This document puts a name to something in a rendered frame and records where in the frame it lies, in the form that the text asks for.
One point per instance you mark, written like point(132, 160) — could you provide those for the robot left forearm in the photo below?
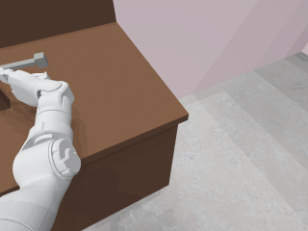
point(54, 113)

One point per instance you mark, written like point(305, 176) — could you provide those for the counter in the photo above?
point(124, 117)

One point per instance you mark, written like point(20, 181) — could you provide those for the robot left upper arm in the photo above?
point(43, 173)

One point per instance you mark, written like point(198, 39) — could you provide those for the tap lever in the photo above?
point(39, 59)

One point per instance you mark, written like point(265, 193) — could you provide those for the robot left hand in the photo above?
point(23, 84)

